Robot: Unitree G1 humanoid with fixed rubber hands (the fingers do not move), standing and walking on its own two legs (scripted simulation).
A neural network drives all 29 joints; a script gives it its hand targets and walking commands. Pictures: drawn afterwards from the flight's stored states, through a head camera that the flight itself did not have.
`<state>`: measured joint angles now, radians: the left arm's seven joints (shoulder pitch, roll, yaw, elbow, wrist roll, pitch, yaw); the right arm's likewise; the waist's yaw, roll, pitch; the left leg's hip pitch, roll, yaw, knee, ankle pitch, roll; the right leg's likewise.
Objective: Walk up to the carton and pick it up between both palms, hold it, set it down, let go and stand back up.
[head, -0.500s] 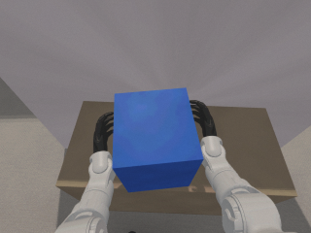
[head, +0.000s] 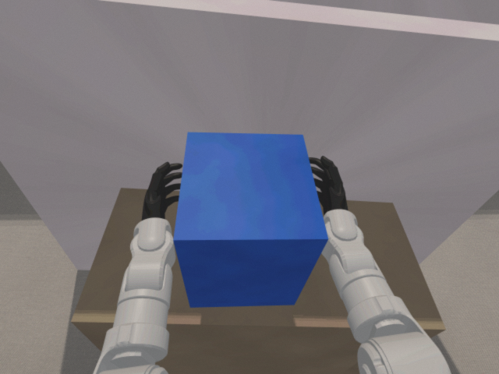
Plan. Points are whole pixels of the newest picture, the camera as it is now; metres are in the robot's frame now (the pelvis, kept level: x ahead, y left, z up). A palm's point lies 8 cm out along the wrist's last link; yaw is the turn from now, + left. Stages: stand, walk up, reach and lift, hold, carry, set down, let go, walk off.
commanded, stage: reach and lift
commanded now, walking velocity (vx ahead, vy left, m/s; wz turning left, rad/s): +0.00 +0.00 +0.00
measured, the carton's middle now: (244, 224) +0.36 +0.03 +0.02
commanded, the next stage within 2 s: hold in 1.78 s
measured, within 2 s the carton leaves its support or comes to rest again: neither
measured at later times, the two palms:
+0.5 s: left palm (146, 195) +0.32 +0.18 +0.13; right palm (342, 207) +0.33 -0.11 +0.13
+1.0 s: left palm (148, 181) +0.33 +0.17 +0.16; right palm (353, 200) +0.33 -0.12 +0.15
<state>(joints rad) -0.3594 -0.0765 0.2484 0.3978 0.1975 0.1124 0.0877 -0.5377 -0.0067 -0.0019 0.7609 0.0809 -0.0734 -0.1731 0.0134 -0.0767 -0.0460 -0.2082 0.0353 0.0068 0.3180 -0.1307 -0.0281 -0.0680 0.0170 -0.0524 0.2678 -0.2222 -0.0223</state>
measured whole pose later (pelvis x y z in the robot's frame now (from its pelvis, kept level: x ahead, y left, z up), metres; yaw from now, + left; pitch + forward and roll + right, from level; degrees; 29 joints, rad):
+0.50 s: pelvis -0.02 +0.01 +0.00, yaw +1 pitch -5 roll +0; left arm -0.40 -0.07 0.25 0.11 0.28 0.45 -0.02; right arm -0.50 0.01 0.00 0.51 0.10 0.14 -0.22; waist -0.04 -0.08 0.03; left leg -0.12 0.02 0.00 0.33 -0.12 -0.01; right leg 0.02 0.00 -0.06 0.28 -0.22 -0.01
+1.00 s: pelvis -0.03 +0.01 +0.00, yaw +0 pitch -7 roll +0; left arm -0.51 -0.08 0.28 0.12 0.34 0.55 -0.04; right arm -0.60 0.02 -0.05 0.60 0.09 0.14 -0.20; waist -0.05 -0.10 0.04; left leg -0.08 0.02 0.02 0.30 -0.10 -0.01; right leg 0.05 0.00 -0.04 0.27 -0.20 0.00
